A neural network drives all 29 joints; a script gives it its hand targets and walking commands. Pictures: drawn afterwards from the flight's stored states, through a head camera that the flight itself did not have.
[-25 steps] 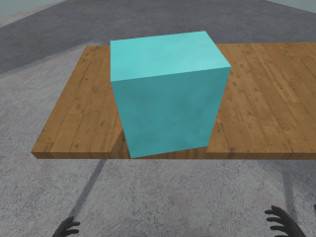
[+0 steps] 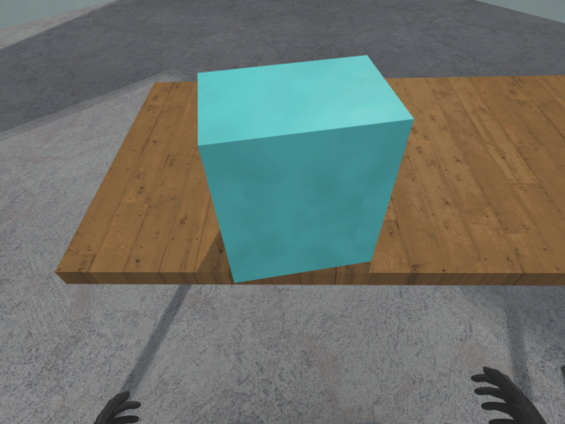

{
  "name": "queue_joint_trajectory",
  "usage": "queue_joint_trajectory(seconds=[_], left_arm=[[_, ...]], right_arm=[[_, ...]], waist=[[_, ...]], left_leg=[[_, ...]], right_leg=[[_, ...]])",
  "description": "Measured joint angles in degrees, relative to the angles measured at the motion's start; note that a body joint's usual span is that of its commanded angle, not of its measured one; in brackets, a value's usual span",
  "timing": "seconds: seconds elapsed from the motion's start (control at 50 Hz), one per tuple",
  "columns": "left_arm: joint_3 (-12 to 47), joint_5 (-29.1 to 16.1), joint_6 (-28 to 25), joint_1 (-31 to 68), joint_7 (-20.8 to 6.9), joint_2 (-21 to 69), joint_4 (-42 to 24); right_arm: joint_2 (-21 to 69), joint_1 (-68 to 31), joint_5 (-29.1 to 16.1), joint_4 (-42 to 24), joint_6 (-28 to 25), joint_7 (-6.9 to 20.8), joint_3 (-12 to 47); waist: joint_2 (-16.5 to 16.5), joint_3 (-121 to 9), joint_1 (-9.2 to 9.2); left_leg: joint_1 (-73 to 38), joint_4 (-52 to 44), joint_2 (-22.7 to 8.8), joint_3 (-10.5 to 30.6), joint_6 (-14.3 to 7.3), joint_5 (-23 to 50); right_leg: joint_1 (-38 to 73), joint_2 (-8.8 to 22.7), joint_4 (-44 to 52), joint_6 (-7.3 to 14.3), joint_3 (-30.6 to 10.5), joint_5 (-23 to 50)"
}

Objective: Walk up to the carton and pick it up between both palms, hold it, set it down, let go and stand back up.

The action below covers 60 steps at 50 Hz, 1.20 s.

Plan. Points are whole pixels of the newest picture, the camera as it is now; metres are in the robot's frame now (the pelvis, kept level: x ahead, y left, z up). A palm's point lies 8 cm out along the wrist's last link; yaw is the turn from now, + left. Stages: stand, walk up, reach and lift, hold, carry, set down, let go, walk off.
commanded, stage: reach and lift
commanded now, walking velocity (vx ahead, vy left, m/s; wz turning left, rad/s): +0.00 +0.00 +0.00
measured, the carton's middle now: (295, 178) +0.44 +0.01 +0.10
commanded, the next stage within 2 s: none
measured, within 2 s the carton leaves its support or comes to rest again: neither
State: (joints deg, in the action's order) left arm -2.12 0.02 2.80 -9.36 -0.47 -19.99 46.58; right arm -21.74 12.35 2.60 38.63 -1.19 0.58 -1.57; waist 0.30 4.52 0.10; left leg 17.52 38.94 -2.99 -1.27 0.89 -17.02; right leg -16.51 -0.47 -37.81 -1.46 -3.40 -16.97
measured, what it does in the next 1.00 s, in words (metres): stands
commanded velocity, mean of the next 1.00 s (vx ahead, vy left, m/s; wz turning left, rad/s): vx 0.00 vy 0.00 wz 0.00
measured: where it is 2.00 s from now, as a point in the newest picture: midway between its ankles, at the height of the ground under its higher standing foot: outside the picture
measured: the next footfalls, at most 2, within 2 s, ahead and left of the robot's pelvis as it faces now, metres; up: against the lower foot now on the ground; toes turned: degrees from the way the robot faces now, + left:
none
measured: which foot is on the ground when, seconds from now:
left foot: down 0.00-1.00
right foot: down 0.00-1.00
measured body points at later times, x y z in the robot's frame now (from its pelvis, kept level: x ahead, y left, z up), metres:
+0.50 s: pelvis +0.02 -0.01 +0.01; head +0.04 -0.01 +0.46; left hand +0.19 +0.28 -0.05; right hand +0.16 -0.29 -0.06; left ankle +0.05 +0.13 -0.72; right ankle +0.04 -0.14 -0.72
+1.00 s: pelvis +0.04 -0.01 +0.02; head +0.08 -0.01 +0.47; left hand +0.22 +0.25 +0.00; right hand +0.22 -0.28 +0.00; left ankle +0.05 +0.13 -0.72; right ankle +0.04 -0.14 -0.72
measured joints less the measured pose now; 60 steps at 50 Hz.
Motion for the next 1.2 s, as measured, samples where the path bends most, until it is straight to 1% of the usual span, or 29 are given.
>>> queue_joint_trajectory(seconds=[0.04,0.06,0.12,0.18,0.26,0.34,0.46,0.6,0.74,0.88,1.02,1.1,1.2], left_arm=[[0.31,0.0,5.99,0.39,1.16,-0.01,-4.78],[0.24,0.0,8.0,0.86,1.53,-0.02,-6.68],[-0.25,-0.01,11.85,2.0,2.08,-0.02,-12.19],[-0.62,-0.01,13.48,2.81,2.11,-0.01,-16.43],[-0.71,-0.01,14.25,2.65,2.11,-0.01,-19.9],[-0.82,-0.01,14.22,0.43,2.11,-0.02,-23.62],[-1.19,0.0,11.75,-3.97,2.71,-0.02,-27.02],[-0.66,-0.01,6.41,-6.93,3.78,-0.01,-31.03],[0.4,-0.48,2.05,-8.05,4.09,-0.01,-33.21],[0.52,-1.7,-2.5,-10.54,4.61,0.48,-36.62],[0.62,-1.81,-6.07,-12.56,4.61,1.75,-37.83],[1.34,-2.54,-7.57,-13.66,4.82,2.19,-39.42],[3.22,-4.45,-8.62,-13.67,6.02,2.48,-41.79]], right_arm=[[-0.01,-1.89,1.35,4.85,-4.46,1.55,-0.37],[-0.01,-2.59,1.93,6.35,-5.8,2.23,-0.61],[0.01,-3.18,2.24,7.17,-8.53,3.11,-0.86],[0.01,-3.19,2.24,7.22,-9.86,3.15,-0.86],[0.01,-2.49,2.24,7.17,-10.78,3.15,-0.86],[0.01,0.1,1.89,4.53,-11.71,3.18,-0.86],[0.01,3.02,0.8,-0.57,-12.5,3.89,-0.86],[0.01,3.43,-1.52,-6.52,-13.99,4.32,-0.87],[0.02,3.93,-4.4,-8.62,-15.44,4.49,-0.87],[0.02,5.38,-9.13,-11.67,-18.1,5.11,-0.88],[0.02,6.37,-12.36,-14.97,-19.55,5.41,-0.86],[0.01,7.14,-13.72,-16.9,-19.51,6.01,-0.85],[0.01,7.89,-14.48,-20.46,-18.23,6.77,-0.83]], waist=[[0.02,0.21,0.0],[0.03,0.26,-0.01],[0.08,0.26,-0.02],[0.08,0.26,-0.02],[0.06,0.27,-0.02],[-0.23,0.26,-0.02],[-0.26,0.26,-0.02],[-0.29,0.25,-0.02],[-0.52,-0.15,-0.02],[-0.53,-1.16,-0.02],[-0.53,-1.46,-0.02],[-0.53,-1.56,-0.02],[-0.53,-1.75,-0.03]], left_leg=[[0.0,0.0,0.0,0.0,0.0,-0.01],[0.0,0.0,-0.01,0.0,-0.01,-0.02],[-0.01,0.0,-0.19,0.01,-0.17,-0.09],[-0.04,-0.04,-0.42,0.0,-0.17,-0.12],[-0.16,-0.33,-0.41,0.0,0.05,-0.12],[-0.41,-1.3,-0.19,-0.01,0.58,0.13],[-0.94,-4.05,-0.18,0.0,0.65,1.1],[-1.07,-7.24,-0.17,0.0,0.65,2.45],[-1.75,-10.09,-0.14,-0.01,0.89,3.31],[-2.54,-12.09,-0.14,-0.01,1.14,3.72],[-3.38,-12.95,-0.14,-0.01,1.17,4.13],[-3.47,-12.96,-0.14,-0.01,1.17,4.43],[-3.47,-12.97,-0.14,-0.01,1.17,5.05]], right_leg=[[-0.04,0.0,-0.09,0.13,0.02,-0.01],[-0.08,0.0,-0.17,0.13,0.03,-0.01],[-0.15,-0.16,-0.29,0.13,0.09,-0.04],[-0.16,-0.37,-0.29,0.13,0.11,-0.13],[-0.16,-0.35,-0.29,0.15,0.11,-0.36],[-0.06,-0.1,0.25,0.2,0.13,-0.47],[0.52,-0.07,3.11,0.2,0.19,0.59],[0.67,-0.03,6.27,0.2,0.27,1.9],[1.24,0.03,8.85,0.31,0.35,2.57],[1.98,0.06,10.69,0.5,0.41,2.86],[2.91,0.07,11.74,0.53,0.42,3.37],[3.06,0.07,11.88,0.53,0.42,3.75],[3.06,0.06,11.88,0.53,0.41,4.34]])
